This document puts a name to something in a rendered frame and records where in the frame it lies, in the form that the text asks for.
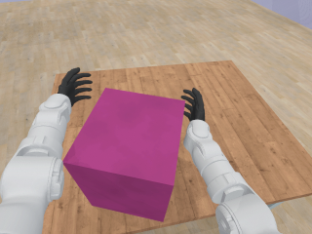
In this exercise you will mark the left robot forearm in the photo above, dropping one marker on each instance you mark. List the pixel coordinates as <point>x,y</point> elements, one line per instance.
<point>47,132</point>

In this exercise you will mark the left robot upper arm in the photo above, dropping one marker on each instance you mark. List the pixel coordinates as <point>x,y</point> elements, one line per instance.
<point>30,184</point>

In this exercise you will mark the carton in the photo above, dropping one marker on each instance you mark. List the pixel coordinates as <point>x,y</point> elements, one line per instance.
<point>124,158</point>

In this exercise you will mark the right robot forearm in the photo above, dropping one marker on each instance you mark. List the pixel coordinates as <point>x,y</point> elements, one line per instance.
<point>223,183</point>

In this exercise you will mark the right robot upper arm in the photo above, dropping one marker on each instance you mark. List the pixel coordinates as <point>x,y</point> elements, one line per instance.
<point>246,214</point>

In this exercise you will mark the table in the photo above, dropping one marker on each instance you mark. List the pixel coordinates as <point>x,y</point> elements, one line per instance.
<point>254,140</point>

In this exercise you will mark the robot right hand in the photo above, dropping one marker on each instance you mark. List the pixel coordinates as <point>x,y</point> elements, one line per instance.
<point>197,110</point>

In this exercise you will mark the robot left hand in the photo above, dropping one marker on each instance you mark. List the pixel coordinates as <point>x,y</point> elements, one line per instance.
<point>69,84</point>

